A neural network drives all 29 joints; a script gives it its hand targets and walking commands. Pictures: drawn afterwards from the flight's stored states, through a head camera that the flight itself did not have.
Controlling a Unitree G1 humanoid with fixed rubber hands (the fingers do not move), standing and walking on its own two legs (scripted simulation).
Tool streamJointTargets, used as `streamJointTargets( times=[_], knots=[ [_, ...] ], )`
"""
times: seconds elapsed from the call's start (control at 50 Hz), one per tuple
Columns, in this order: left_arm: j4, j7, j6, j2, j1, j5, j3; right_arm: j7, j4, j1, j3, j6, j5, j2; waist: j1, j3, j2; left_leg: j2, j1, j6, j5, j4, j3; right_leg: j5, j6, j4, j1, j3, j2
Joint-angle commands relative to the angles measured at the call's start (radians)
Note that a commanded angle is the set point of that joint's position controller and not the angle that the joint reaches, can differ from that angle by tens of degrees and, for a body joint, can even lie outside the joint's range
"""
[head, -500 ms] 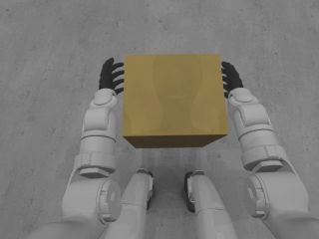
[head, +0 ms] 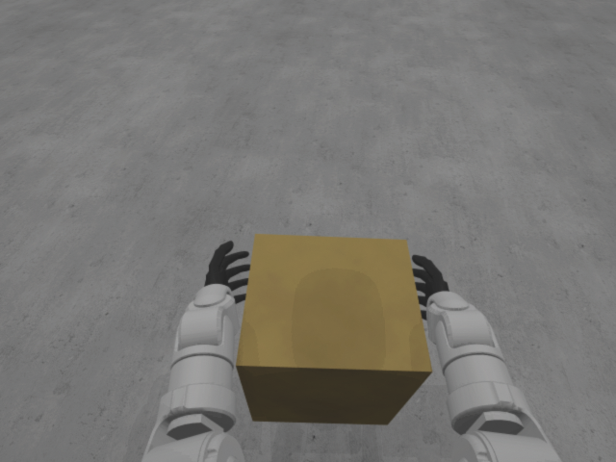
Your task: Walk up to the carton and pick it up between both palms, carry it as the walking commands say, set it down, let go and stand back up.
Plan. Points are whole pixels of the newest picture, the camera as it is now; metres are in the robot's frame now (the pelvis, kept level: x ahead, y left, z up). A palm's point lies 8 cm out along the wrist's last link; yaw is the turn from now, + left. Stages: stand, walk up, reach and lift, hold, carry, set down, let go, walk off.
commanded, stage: reach and lift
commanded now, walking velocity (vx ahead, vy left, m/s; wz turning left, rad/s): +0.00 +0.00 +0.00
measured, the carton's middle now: (325, 335) +0.32 +0.02 -0.04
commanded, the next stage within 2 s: hold in 1.50 s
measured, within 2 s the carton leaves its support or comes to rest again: neither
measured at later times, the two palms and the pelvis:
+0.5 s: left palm (212, 288) +0.32 +0.17 +0.07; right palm (442, 302) +0.33 -0.14 +0.05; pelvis +0.02 +0.00 +0.01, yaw +0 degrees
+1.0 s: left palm (217, 285) +0.33 +0.16 +0.07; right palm (446, 307) +0.32 -0.14 +0.04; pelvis +0.02 +0.01 +0.01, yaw +0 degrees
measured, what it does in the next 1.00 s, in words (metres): stands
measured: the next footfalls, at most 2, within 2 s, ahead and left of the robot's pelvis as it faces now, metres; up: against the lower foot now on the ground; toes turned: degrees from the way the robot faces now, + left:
none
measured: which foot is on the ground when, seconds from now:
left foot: down 0.00-1.00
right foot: down 0.00-1.00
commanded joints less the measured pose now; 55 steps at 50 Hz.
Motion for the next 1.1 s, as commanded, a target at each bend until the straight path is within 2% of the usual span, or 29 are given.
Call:
streamJointTargets(
  times=[0.0, 0.1, 0.14, 0.2, 0.22, 0.24, 0.28, 0.32, 0.34, 0.36, 0.4, 0.42, 0.46, 0.5, 0.52, 0.56, 0.6, 0.64, 0.7, 0.78, 0.8, 0.86, 0.9, 0.92, 0.94, 1.0, 1.04, 1.06, 1.08],
  knots=[
    [-0.098, -0.331, 0.076, -1.023, -0.448, -0.219, -0.702, 0.300, -0.324, -0.630, 0.562, -0.030, 0.285, 1.198, 0.077, -0.619, -0.027, -0.094, 0.284, 0.025, 0.366, -0.123, 0.023, 0.340, -0.001, -0.105, 0.310, 0.001, 0.084],
    [-0.211, -0.314, 0.124, -1.008, -0.389, -0.254, -0.772, 0.287, -0.448, -0.596, 0.629, 0.022, 0.303, 1.133, 0.069, -0.533, -0.026, -0.081, 0.330, 0.018, 0.368, -0.151, 0.002, 0.279, -0.008, -0.149, 0.305, 0.001, 0.086],
    [-0.238, -0.303, 0.147, -0.979, -0.362, -0.240, -0.759, 0.289, -0.388, -0.512, 0.611, 0.051, 0.285, 1.123, 0.081, -0.465, -0.009, -0.082, 0.332, 0.018, 0.359, -0.167, 0.007, 0.259, -0.009, -0.168, 0.298, -0.002, 0.084],
    [-0.207, -0.299, 0.173, -0.968, -0.343, -0.240, -0.734, 0.277, -0.450, -0.556, 0.595, 0.060, 0.279, 1.037, 0.046, -0.387, -0.005, -0.082, 0.316, 0.014, 0.263, -0.184, 0.000, 0.170, -0.016, -0.179, 0.304, -0.009, 0.078],
    [-0.192, -0.299, 0.178, -0.943, -0.345, -0.235, -0.705, 0.271, -0.425, -0.549, 0.583, 0.074, 0.263, 1.038, 0.059, -0.359, -0.034, -0.073, 0.298, 0.024, 0.229, -0.188, -0.001, 0.142, -0.017, -0.184, 0.300, -0.001, 0.071],
    [-0.188, -0.298, 0.182, -0.962, -0.333, -0.231, -0.707, 0.272, -0.421, -0.538, 0.596, 0.078, 0.276, 1.041, 0.070, -0.350, 0.009, -0.086, 0.300, 0.017, 0.245, -0.187, 0.009, 0.156, -0.018, -0.191, 0.304, 0.001, 0.071],
    [-0.198, -0.297, 0.182, -0.932, -0.354, -0.217, -0.700, 0.263, -0.431, -0.536, 0.582, 0.086, 0.259, 1.034, 0.057, -0.322, -0.003, -0.083, 0.280, 0.015, 0.245, -0.188, 0.020, 0.177, -0.012, -0.191, 0.306, -0.001, 0.074],
    [-0.209, -0.290, 0.186, -0.945, -0.374, -0.233, -0.727, 0.265, -0.404, -0.499, 0.576, 0.091, 0.265, 1.049, 0.022, -0.321, 0.002, -0.074, 0.315, 0.018, 0.225, -0.187, 0.004, 0.166, -0.020, -0.186, 0.282, 0.004, 0.072],
    [-0.179, -0.291, 0.194, -0.940, -0.340, -0.216, -0.697, 0.265, -0.424, -0.548, 0.582, 0.091, 0.266, 1.024, 0.048, -0.323, -0.022, -0.080, 0.307, 0.019, 0.194, -0.186, 0.014, 0.128, -0.011, -0.190, 0.296, -0.002, 0.071],
    [-0.185, -0.298, 0.186, -0.936, -0.356, -0.232, -0.714, 0.256, -0.455, -0.570, 0.599, 0.082, 0.269, 1.030, 0.035, -0.359, -0.028, -0.080, 0.304, 0.017, 0.208, -0.184, 0.019, 0.169, -0.010, -0.186, 0.327, 0.005, 0.067],
    [-0.202, -0.306, 0.190, -0.946, -0.376, -0.243, -0.743, 0.237, -0.437, -0.497, 0.562, 0.097, 0.232, 1.022, -0.032, -0.329, -0.032, -0.079, 0.290, 0.015, 0.248, -0.181, 0.008, 0.233, -0.016, -0.185, 0.333, 0.002, 0.074],
    [-0.194, -0.305, 0.191, -0.931, -0.383, -0.236, -0.725, 0.243, -0.400, -0.478, 0.540, 0.104, 0.234, 1.007, -0.015, -0.290, 0.003, -0.078, 0.283, 0.017, 0.208, -0.189, 0.015, 0.171, -0.018, -0.196, 0.313, 0.001, 0.074],
    [-0.203, -0.302, 0.191, -0.929, -0.362, -0.236, -0.719, 0.245, -0.402, -0.474, 0.549, 0.105, 0.234, 1.018, -0.022, -0.309, -0.033, -0.077, 0.279, 0.015, 0.206, -0.185, 0.007, 0.184, -0.015, -0.191, 0.329, -0.001, 0.072],
    [-0.214, -0.306, 0.185, -0.930, -0.441, -0.244, -0.749, 0.242, -0.403, -0.526, 0.543, 0.099, 0.235, 1.015, -0.023, -0.346, -0.015, -0.072, 0.273, 0.016, 0.173, -0.177, 0.001, 0.149, -0.016, -0.181, 0.322, -0.005, 0.078],
    [-0.189, -0.311, 0.191, -0.938, -0.426, -0.243, -0.752, 0.242, -0.374, -0.469, 0.514, 0.109, 0.223, 1.005, -0.060, -0.297, -0.003, -0.071, 0.247, 0.014, 0.168, -0.190, 0.004, 0.155, -0.019, -0.191, 0.317, -0.006, 0.078],
    [-0.164, -0.314, 0.187, -0.953, -0.383, -0.244, -0.754, 0.234, -0.429, -0.504, 0.540, 0.100, 0.236, 0.992, -0.047, -0.311, 0.005, -0.079, 0.251, 0.015, 0.181, -0.188, 0.004, 0.168, -0.020, -0.191, 0.328, -0.002, 0.077],
    [-0.199, -0.315, 0.182, -0.947, -0.395, -0.250, -0.769, 0.239, -0.449, -0.511, 0.536, 0.091, 0.238, 0.985, -0.063, -0.334, 0.007, -0.073, 0.276, 0.013, 0.180, -0.175, -0.001, 0.171, -0.021, -0.186, 0.326, -0.001, 0.076],
    [-0.169, -0.315, 0.185, -0.933, -0.407, -0.247, -0.754, 0.232, -0.408, -0.489, 0.525, 0.106, 0.222, 1.001, -0.062, -0.285, -0.031, -0.072, 0.258, 0.018, 0.157, -0.188, 0.002, 0.144, -0.016, -0.193, 0.301, -0.006, 0.078],
    [-0.148, -0.326, 0.182, -0.947, -0.413, -0.254, -0.756, 0.237, -0.398, -0.493, 0.511, 0.101, 0.216, 1.009, -0.073, -0.297, -0.019, -0.073, 0.253, 0.019, 0.122, -0.186, -0.001, 0.106, -0.022, -0.198, 0.296, -0.004, 0.075],
    [-0.192, -0.323, 0.189, -0.950, -0.359, -0.249, -0.772, 0.230, -0.417, -0.412, 0.519, 0.114, 0.212, 1.012, -0.066, -0.303, -0.001, -0.082, 0.268, 0.013, 0.209, -0.183, 0.010, 0.205, -0.017, -0.195, 0.322, -0.008, 0.080],
    [-0.171, -0.324, 0.188, -0.953, -0.352, -0.251, -0.764, 0.228, -0.486, -0.485, 0.538, 0.100, 0.216, 0.985, -0.067, -0.343, -0.023, -0.080, 0.289, 0.014, 0.241, -0.178, 0.002, 0.230, -0.017, -0.188, 0.339, -0.005, 0.084],
    [-0.190, -0.323, 0.185, -0.953, -0.383, -0.252, -0.770, 0.230, -0.409, -0.434, 0.516, 0.110, 0.210, 1.013, -0.077, -0.327, -0.003, -0.081, 0.274, 0.017, 0.193, -0.181, 0.002, 0.176, -0.021, -0.196, 0.308, -0.009, 0.083],
    [-0.192, -0.329, 0.179, -0.971, -0.340, -0.259, -0.779, 0.230, -0.522, -0.497, 0.578, 0.099, 0.242, 1.010, -0.056, -0.362, -0.006, -0.082, 0.263, 0.019, 0.217, -0.176, 0.003, 0.214, -0.015, -0.185, 0.352, -0.006, 0.082],
    [-0.188, -0.325, 0.181, -0.962, -0.326, -0.256, -0.775, 0.232, -0.495, -0.458, 0.578, 0.106, 0.239, 1.007, -0.063, -0.327, -0.039, -0.076, 0.265, 0.019, 0.232, -0.183, -0.004, 0.223, -0.014, -0.190, 0.337, -0.015, 0.086],
    [-0.204, -0.324, 0.180, -0.970, -0.324, -0.258, -0.774, 0.234, -0.495, -0.462, 0.584, 0.108, 0.250, 1.023, -0.048, -0.348, -0.013, -0.082, 0.273, 0.019, 0.235, -0.175, 0.000, 0.228, -0.012, -0.183, 0.333, -0.004, 0.081],
    [-0.213, -0.321, 0.184, -0.936, -0.271, -0.245, -0.769, 0.232, -0.468, -0.395, 0.563, 0.117, 0.232, 1.009, -0.064, -0.324, -0.027, -0.084, 0.297, 0.022, 0.256, -0.189, 0.000, 0.246, -0.010, -0.200, 0.333, -0.002, 0.078],
    [-0.232, -0.323, 0.187, -0.976, -0.293, -0.262, -0.804, 0.232, -0.502, -0.394, 0.588, 0.111, 0.244, 1.023, -0.066, -0.348, 0.006, -0.087, 0.301, 0.016, 0.284, -0.182, 0.001, 0.276, -0.016, -0.194, 0.340, 0.000, 0.086],
    [-0.208, -0.320, 0.191, -0.956, -0.260, -0.245, -0.782, 0.233, -0.521, -0.423, 0.597, 0.113, 0.251, 1.019, -0.044, -0.339, -0.011, -0.086, 0.308, 0.018, 0.259, -0.183, 0.000, 0.245, -0.012, -0.196, 0.327, -0.001, 0.081],
    [-0.237, -0.324, 0.183, -0.963, -0.307, -0.260, -0.797, 0.236, -0.519, -0.425, 0.596, 0.114, 0.247, 1.015, -0.057, -0.359, -0.025, -0.079, 0.295, 0.020, 0.254, -0.185, -0.008, 0.235, -0.011, -0.189, 0.322, -0.004, 0.087]
  ],
)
